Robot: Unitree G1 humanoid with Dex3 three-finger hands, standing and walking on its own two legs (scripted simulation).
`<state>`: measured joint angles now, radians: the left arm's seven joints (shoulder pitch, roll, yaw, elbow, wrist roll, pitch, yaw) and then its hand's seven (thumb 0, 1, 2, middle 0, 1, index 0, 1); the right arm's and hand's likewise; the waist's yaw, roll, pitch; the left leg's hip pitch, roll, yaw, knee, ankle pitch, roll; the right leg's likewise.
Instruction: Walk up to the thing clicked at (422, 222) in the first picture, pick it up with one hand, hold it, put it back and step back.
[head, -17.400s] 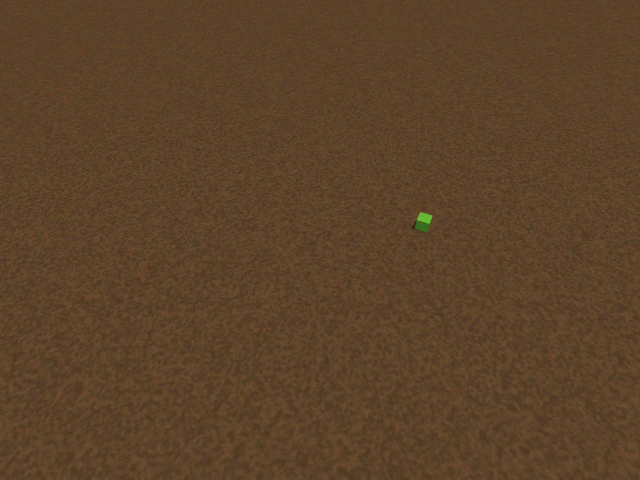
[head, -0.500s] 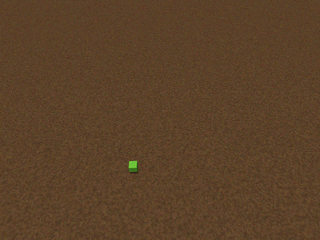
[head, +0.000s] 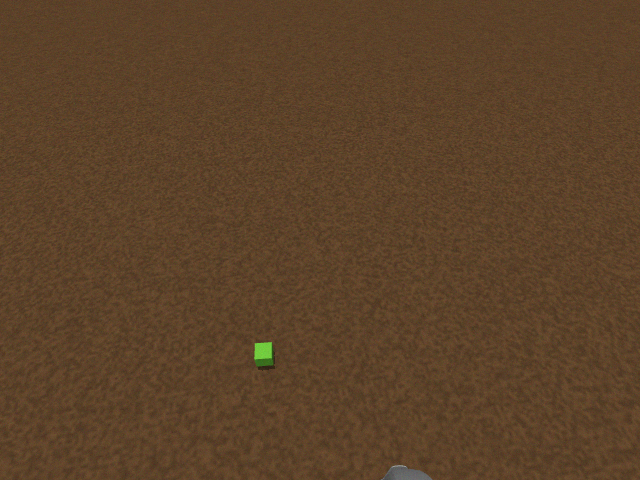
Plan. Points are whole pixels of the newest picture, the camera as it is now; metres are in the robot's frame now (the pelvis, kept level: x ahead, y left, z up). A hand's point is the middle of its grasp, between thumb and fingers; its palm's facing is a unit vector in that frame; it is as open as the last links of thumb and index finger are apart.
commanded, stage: walk up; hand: left
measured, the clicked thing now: (264, 354) +0.63 +0.18 -0.74
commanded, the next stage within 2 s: none
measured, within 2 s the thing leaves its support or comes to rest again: neither
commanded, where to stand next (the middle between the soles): +0.24 -0.04 m, yaw +1 degrees
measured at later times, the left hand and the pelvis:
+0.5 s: hand (136, 467) +0.20 +0.28 -0.17, palm faces +0.01 -0.94 -0.34, open 7.3 cm; pelvis +0.14 +0.02 -0.02, yaw +1 degrees
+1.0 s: hand (152, 429) +0.25 +0.26 -0.15, palm faces -0.01 -0.94 -0.35, open 7.3 cm; pelvis +0.17 +0.00 +0.01, yaw +0 degrees
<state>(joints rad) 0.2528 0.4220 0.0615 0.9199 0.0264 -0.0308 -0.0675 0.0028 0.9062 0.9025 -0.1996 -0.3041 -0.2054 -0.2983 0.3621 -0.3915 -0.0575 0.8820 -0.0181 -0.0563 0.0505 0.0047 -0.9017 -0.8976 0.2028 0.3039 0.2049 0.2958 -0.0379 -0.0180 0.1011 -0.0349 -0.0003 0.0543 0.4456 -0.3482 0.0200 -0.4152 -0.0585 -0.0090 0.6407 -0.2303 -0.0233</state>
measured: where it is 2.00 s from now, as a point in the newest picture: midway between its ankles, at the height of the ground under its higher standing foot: outside the picture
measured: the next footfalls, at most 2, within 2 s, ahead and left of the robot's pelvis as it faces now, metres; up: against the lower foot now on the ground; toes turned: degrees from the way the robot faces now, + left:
right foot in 0.06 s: +0.19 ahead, -0.13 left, +0.00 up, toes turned -1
left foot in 0.42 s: +0.26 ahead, +0.13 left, +0.00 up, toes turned +4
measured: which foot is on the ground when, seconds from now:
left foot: down 0.00-0.08, up 0.10-0.40, down 0.42-1.00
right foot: up 0.00-0.04, down 0.06-1.00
